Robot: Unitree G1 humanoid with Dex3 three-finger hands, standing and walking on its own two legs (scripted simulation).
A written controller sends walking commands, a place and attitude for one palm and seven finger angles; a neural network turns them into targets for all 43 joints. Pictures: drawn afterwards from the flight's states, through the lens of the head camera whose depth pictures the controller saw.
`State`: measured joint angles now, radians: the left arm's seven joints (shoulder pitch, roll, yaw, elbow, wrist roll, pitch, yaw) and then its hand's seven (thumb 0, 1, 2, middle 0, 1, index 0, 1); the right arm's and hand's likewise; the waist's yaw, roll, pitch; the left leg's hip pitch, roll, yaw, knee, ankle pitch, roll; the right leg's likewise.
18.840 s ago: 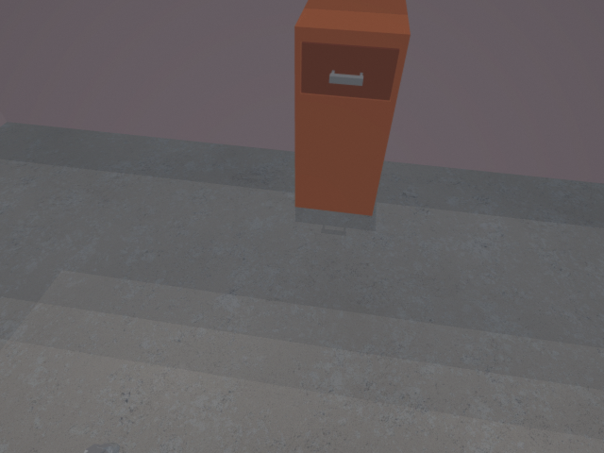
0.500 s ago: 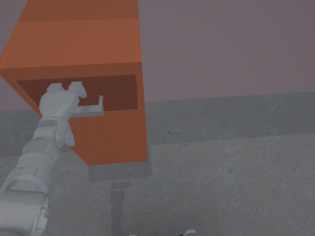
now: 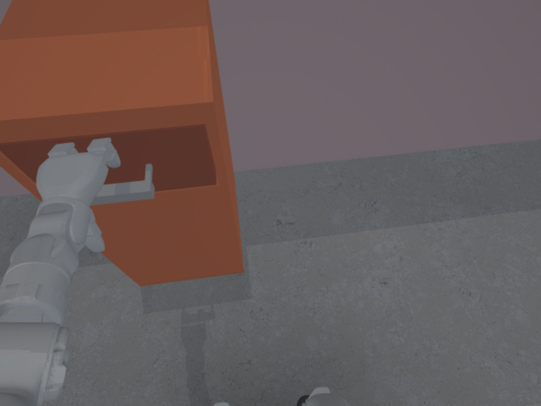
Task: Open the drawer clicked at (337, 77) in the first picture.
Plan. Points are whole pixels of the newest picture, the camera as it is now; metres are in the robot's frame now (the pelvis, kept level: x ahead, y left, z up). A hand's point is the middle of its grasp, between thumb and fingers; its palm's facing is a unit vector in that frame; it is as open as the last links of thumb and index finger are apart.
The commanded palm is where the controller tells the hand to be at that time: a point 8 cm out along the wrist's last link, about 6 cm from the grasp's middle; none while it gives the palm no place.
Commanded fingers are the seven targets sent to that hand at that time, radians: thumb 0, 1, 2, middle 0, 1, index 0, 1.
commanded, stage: re-aim the fingers above the handle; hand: left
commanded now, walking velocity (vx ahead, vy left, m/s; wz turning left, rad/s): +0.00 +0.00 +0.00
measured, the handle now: (120, 182) +0.50 +0.27 -0.05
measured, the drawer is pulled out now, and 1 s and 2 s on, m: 0.00 0.00 0.00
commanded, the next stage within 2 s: lower the fingers behind the handle in 1.46 s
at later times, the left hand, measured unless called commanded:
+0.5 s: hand (95, 191) +0.44 +0.28 +0.01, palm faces -0.09 -0.03 -1.00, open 13.9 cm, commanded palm +0.42 +0.28 +0.06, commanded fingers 0.00 -0.50 0.30 -0.30 -1.20 -0.30 -1.20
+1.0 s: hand (93, 193) +0.44 +0.28 +0.01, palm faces -0.07 -0.04 -1.00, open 13.9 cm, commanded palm +0.42 +0.28 +0.06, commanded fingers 0.00 -0.50 0.30 -0.30 -1.20 -0.30 -1.20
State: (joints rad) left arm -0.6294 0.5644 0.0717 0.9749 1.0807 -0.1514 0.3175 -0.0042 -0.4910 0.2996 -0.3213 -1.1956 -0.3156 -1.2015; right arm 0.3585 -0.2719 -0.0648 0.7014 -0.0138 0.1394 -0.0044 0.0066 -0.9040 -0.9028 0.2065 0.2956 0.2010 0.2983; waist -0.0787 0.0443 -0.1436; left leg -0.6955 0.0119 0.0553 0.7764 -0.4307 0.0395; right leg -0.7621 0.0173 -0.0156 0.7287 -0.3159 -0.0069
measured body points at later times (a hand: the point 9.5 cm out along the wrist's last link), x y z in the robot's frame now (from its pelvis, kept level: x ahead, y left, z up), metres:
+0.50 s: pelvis +0.00 +0.00 +0.00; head +0.10 +0.00 +0.43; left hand +0.44 +0.28 +0.06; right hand +0.02 -0.27 -0.13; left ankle -0.05 +0.09 -0.71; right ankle +0.01 -0.12 -0.71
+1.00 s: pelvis +0.00 +0.01 +0.00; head +0.09 +0.01 +0.44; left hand +0.44 +0.28 +0.06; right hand +0.04 -0.26 -0.13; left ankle -0.05 +0.09 -0.71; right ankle +0.01 -0.12 -0.71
